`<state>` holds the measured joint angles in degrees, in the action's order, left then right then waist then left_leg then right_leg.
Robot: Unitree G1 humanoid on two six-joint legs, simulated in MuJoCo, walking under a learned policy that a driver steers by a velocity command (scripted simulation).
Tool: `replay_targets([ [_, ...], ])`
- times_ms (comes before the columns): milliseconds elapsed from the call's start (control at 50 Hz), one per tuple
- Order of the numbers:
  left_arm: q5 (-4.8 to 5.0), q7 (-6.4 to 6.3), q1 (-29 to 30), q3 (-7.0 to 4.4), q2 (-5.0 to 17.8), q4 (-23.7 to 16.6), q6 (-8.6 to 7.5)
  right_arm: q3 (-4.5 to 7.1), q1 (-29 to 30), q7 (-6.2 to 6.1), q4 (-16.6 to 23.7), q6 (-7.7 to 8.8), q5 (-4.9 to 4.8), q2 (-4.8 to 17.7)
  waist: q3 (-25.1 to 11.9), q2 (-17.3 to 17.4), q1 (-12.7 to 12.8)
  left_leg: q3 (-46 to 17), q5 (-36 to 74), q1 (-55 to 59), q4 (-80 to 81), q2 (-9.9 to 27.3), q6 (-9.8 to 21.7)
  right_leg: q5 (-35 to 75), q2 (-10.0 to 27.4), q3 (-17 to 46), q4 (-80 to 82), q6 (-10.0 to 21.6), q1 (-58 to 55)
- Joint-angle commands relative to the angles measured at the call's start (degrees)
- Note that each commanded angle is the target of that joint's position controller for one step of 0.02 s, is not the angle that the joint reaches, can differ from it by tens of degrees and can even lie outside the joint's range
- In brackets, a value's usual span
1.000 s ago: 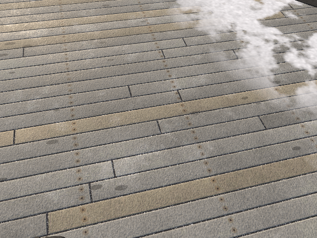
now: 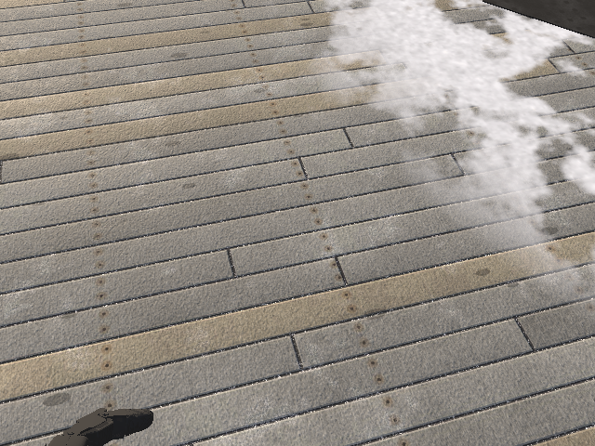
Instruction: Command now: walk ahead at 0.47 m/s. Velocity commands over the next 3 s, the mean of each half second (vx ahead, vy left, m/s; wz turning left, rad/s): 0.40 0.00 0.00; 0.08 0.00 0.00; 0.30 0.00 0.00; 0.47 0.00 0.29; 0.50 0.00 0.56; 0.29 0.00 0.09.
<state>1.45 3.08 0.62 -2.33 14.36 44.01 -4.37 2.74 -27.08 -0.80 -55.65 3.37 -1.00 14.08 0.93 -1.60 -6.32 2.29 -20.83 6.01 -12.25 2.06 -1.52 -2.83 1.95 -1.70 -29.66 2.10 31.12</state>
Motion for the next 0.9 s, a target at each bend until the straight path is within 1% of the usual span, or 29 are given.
replay_targets([
  [20, -0.17, -0.23, -4.10, -2.92, 8.33, -2.10, -1.22, 2.71, 1.65, -0.36, 2.12, -0.18, -0.39, 11.50, -1.49, 9.65, 8.61, -3.99, 46.29, -3.19, -10.72, 12.28, 8.27, -1.82, -3.21, -2.61, 2.62, 3.77, -13.29],
  [40, -0.14, -0.89, -14.90, -4.40, 11.27, 1.18, -1.07, 2.25, 2.18, -0.48, 2.85, -0.24, 0.10, 10.36, -8.72, 8.17, 13.27, -1.84, 45.80, -10.48, -22.85, 9.58, 6.37, -0.83, -1.30, -0.47, 0.90, 5.90, -29.51],
  [60, -1.60, -1.54, -24.31, -5.79, 17.17, 3.03, -0.65, 0.53, -1.81, -0.13, 5.03, 0.50, 0.96, 4.89, -19.64, -4.34, 13.95, 0.60, 24.80, -32.35, -46.04, 3.03, 2.69, -5.63, 14.32, 21.45, 0.11, 13.35, -54.49],
  [80, -0.87, -1.33, -25.66, -5.00, 15.26, 4.11, -0.26, -0.43, -3.06, 0.10, 4.40, 2.06, 0.20, 2.20, -26.22, -14.16, 13.03, -5.89, -10.98, -43.06, -59.65, -4.12, 1.59, -17.15, 21.54, 43.20, 11.38, 18.12, -58.80],
  [100, -0.62, -1.38, -21.01, -3.61, 11.29, 3.68, -0.30, 1.46, 2.29, 0.41, 5.70, 3.27, -1.53, 8.49, -16.79, -9.94, 13.22, -9.44, -9.43, -49.47, -64.90, -0.27, 2.79, -20.57, 19.19, 37.56, 13.53, 15.10, -51.69],
  [120, -0.61, -1.55, -16.87, -2.96, 9.03, 3.04, -0.38, 1.75, 6.90, 0.42, 7.03, 3.84, -2.14, 9.66, -9.92, -7.05, 11.85, -7.46, -4.68, -50.61, -64.19, 2.62, 3.90, -17.28, 17.00, 29.28, 14.24, 12.95, -43.50],
  [140, -0.88, -1.39, -13.14, -2.41, 7.42, 2.74, -0.62, 1.86, 8.85, 0.06, 7.21, 3.82, -1.36, 8.97, -5.26, -2.53, 9.83, -6.27, 0.16, -48.27, -60.54, 4.92, 3.88, -11.42, 14.52, 23.19, 16.20, 11.82, -34.74],
  [160, -1.50, -1.26, -10.88, -1.99, 5.96, 2.55, -1.03, 2.25, 8.55, -0.26, 7.10, 3.30, -0.42, 8.22, -3.11, -2.70, 7.71, -6.57, 3.41, -44.90, -57.17, 6.68, 3.81, -7.47, 12.53, 19.14, 17.97, 11.14, -28.75],
  [180, -1.90, -1.17, -9.96, -2.00, 5.74, 2.82, -1.25, 2.09, 7.26, -0.21, 6.82, 2.62, -0.15, 6.61, -2.35, -3.77, 6.25, -6.78, 4.83, -41.46, -55.73, 7.39, 3.56, -4.89, 11.57, 16.90, 19.62, 11.35, -24.74],
  [220, -1.55, -1.20, -10.32, -2.13, 6.03, 3.98, -1.86, 1.89, 6.97, -0.18, 7.01, 1.46, -0.06, 4.63, -0.85, -2.94, 4.78, -6.22, 5.99, -40.46, -52.34, 7.92, 2.79, -0.35, 10.93, 13.35, 21.92, 12.01, -21.17],
  [300, -1.53, -2.43, -12.31, -2.34, 8.00, 5.80, -1.78, 1.70, 14.81, 0.02, 10.15, 1.26, 1.13, 4.51, 2.49, -1.00, 5.37, -4.31, 17.35, -42.63, -37.10, 6.74, 1.01, 16.38, 8.44, 5.86, 21.96, 10.96, -19.65],
  [360, -1.52, -3.17, -15.72, -2.30, 9.13, 7.38, -1.16, 0.68, 21.48, 1.04, 11.72, 1.98, 1.22, 2.61, 1.59, -0.82, 8.04, -0.88, 27.86, -35.49, -24.38, 2.57, 1.28, 23.09, 5.92, 1.40, 20.19, 8.71, -19.11],
  [420, -0.93, -3.61, -17.60, -2.22, 9.60, 9.14, -0.16, 0.78, 24.04, 1.85, 12.85, 1.94, 0.96, 4.12, 0.21, -1.75, 8.52, -2.56, 29.47, -34.02, -18.77, 1.14, 2.52, 22.67, 7.95, 2.68, 16.55, 7.75, -25.46],
  [460, -0.76, -3.88, -16.61, -2.44, 10.23, 9.64, 0.62, 1.38, 22.86, 2.24, 12.91, 2.04, 1.35, 6.35, -1.25, -2.39, 6.91, -3.71, 25.82, -32.17, -16.85, 0.62, 4.10, 23.14, 9.55, 4.30, 12.25, 6.53, -29.30],
  [500, -0.84, -4.02, -15.18, -2.30, 9.81, 9.60, 1.27, 2.57, 15.15, 2.04, 10.28, 2.33, 2.06, 9.00, -5.36, -1.09, 2.75, -2.16, 30.01, -21.41, -12.51, -1.24, 6.09, 26.57, 6.51, 3.50, 1.40, 4.13, -29.83],
  [520, -1.86, -4.00, -17.61, -1.60, 8.06, 9.19, 1.27, 3.29, 11.10, 1.64, 9.63, 2.40, 2.87, 12.53, -11.32, 4.04, 2.40, -6.99, 54.14, -9.79, -15.17, 4.91, 8.37, 16.34, 2.47, 1.23, -9.62, 1.46, -24.88],
  [540, -2.38, -3.40, -27.92, 0.43, 1.71, 11.24, 0.99, 2.83, 9.72, 1.35, 9.38, 1.67, 3.71, 13.15, -20.00, 15.43, 6.07, -22.26, 68.56, 8.91, -18.19, 18.93, 19.35, -17.31, -3.59, 0.94, -27.83, -2.43, -9.22],
  [560, -1.29, -3.02, -28.32, 0.17, 3.97, 12.80, 1.25, 1.54, 8.45, 1.69, 9.13, 0.97, 2.41, 7.89, -25.04, 14.25, 4.43, -28.30, 63.14, 9.13, -15.69, 20.68, 21.83, -37.95, -4.49, 6.54, -34.55, -3.35, -6.36],
  [580, -0.10, -2.98, -23.96, -1.04, 8.39, 11.81, 1.87, 1.14, 11.68, 1.98, 9.52, 0.54, 1.35, 7.37, -19.83, 9.97, 4.37, -25.23, 49.88, 2.64, -12.90, 18.30, 19.59, -37.69, -2.23, 7.91, -37.53, -3.33, -3.94],
  [600, 0.28, -3.63, -19.53, -1.22, 8.24, 10.93, 2.85, 0.92, 16.51, 1.88, 10.15, 0.15, 1.19, 6.98, -13.41, 6.37, 5.31, -22.23, 37.84, -4.79, -9.84, 15.89, 17.11, -34.75, -0.47, 6.18, -36.45, -3.66, -1.95],
  [620, -0.33, -4.32, -17.38, -1.38, 7.72, 10.57, 3.97, 0.51, 20.28, 1.69, 10.58, -0.04, 1.58, 6.18, -8.77, 5.08, 6.35, -20.32, 28.68, -12.78, -6.85, 14.70, 15.56, -31.72, 1.15, 5.82, -33.15, -4.07, -2.88],
  [640, -0.79, -4.93, -17.21, -1.50, 7.21, 10.56, 5.12, 0.52, 22.95, 1.44, 10.70, -0.19, 2.12, 6.23, -6.78, 6.76, 7.94, -18.35, 21.03, -19.18, -4.07, 12.86, 14.09, -28.48, 2.47, 5.73, -28.79, -4.38, -6.74],
  [680, -1.31, -5.68, -19.09, -1.07, 4.95, 11.75, 6.06, 0.78, 25.38, 1.20, 10.42, -0.64, 3.05, 6.65, -5.61, 9.44, 9.35, -13.86, 15.02, -26.46, -1.44, 9.66, 13.05, -25.25, 1.35, 3.34, -20.88, -4.69, -13.80],
  [740, -1.75, -5.63, -19.14, -0.93, 4.31, 12.85, 6.19, 0.69, 24.79, 0.64, 9.12, -0.93, 2.22, 6.37, -7.50, 9.25, 9.26, -11.86, 7.28, -27.59, -0.91, 8.87, 12.71, -15.64, 0.90, 2.17, -10.67, -3.83, -20.11],
  [800, -3.14, -4.97, -18.26, -0.97, 4.33, 13.45, 6.08, 0.19, 23.67, 0.18, 7.38, -1.61, 1.31, 5.29, -4.86, 7.37, 9.87, -10.08, -9.32, -31.84, -1.12, 6.06, 7.88, -7.73, 0.27, 1.19, -0.55, -1.49, -25.84],
  [820, -3.45, -5.05, -16.91, -0.96, 5.60, 12.62, 5.93, -0.09, 22.35, 0.19, 6.63, -1.77, 1.57, 4.62, -1.95, 5.17, 9.06, -9.11, -11.43, -32.27, -2.72, 4.40, 5.32, -9.37, 3.17, 4.61, 4.29, 0.04, -23.93],
  [840, -2.46, -5.34, -14.90, -1.68, 9.42, 12.52, 5.76, 0.26, 20.55, 0.05, 6.76, -2.01, 1.74, 5.03, 0.93, -0.98, 5.96, -5.64, -8.24, -29.06, -4.67, 0.86, 3.18, -19.94, 4.42, 6.32, 6.50, 1.85, -16.37],
  [860, -2.09, -5.26, -13.45, -1.38, 7.80, 12.88, 5.16, 0.17, 21.26, -0.33, 6.50, -2.14, 1.99, 4.73, 1.98, -3.98, 6.01, -3.65, -2.25, -22.30, -7.84, -0.58, 2.09, -27.97, 3.82, 6.79, 9.55, 1.81, -9.20],
  [900, -2.50, -5.13, -11.23, -0.68, 5.46, 13.18, 3.74, 0.20, 20.07, -0.80, 5.53, -2.25, 1.87, 4.11, 1.74, -6.05, 4.83, -2.98, 5.80, -16.10, -11.40, -0.65, 2.56, -26.03, 3.58, 6.82, 12.01, -0.47, -6.24],
])
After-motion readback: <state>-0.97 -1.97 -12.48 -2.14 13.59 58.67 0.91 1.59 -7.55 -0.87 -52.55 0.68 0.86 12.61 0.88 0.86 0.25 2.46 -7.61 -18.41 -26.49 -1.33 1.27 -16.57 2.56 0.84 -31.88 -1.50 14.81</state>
